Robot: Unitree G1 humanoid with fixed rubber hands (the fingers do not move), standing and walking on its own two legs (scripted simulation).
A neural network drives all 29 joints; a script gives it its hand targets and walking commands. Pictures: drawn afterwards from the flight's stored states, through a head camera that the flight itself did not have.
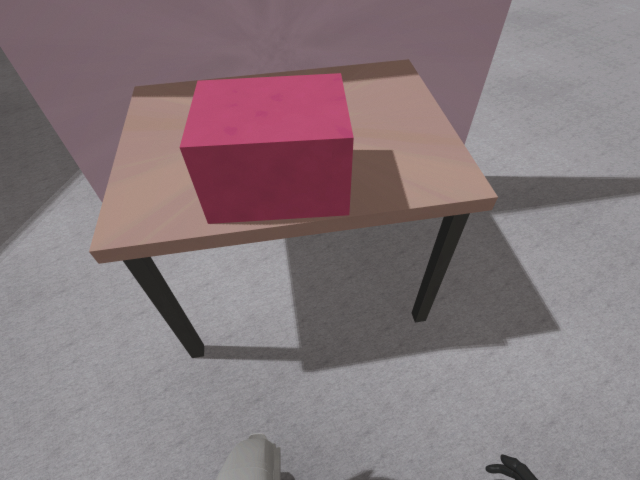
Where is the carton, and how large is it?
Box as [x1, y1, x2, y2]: [179, 73, 353, 223]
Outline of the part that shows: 340,73 197,81 179,147 208,223 348,214 353,137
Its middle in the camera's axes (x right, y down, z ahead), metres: -0.10 -0.20 +0.82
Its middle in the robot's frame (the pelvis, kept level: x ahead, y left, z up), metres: +0.74 +0.12 -0.04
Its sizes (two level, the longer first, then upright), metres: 0.304 0.228 0.199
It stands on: a table, 0.63 m high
